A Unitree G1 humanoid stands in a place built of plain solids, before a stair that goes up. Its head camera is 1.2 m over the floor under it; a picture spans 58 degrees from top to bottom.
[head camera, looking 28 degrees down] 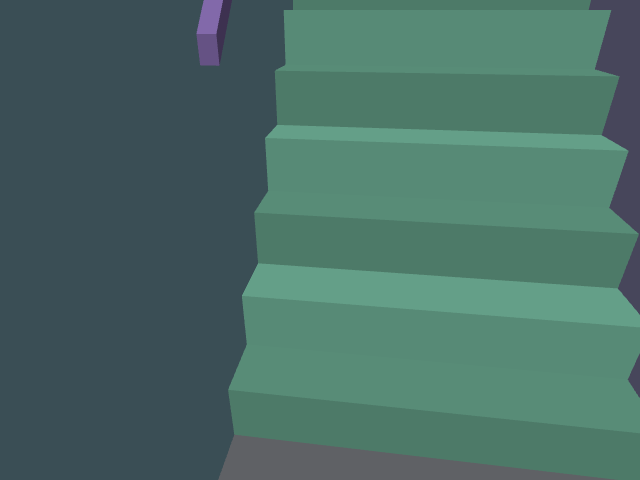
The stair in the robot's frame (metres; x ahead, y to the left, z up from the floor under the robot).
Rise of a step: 0.20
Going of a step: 0.20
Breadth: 1.20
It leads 8 degrees to the right of straight ahead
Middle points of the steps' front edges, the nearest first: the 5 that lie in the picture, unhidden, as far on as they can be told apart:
0.85 -0.32 0.20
1.05 -0.35 0.40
1.25 -0.37 0.60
1.44 -0.40 0.80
1.64 -0.43 1.00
